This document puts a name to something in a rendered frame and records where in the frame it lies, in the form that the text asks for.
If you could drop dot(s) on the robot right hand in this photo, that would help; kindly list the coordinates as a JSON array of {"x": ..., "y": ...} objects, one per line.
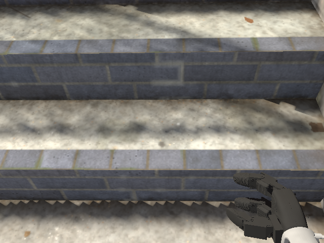
[{"x": 274, "y": 218}]

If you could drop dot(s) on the robot right forearm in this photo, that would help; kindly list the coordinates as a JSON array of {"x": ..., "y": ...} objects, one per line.
[{"x": 299, "y": 235}]

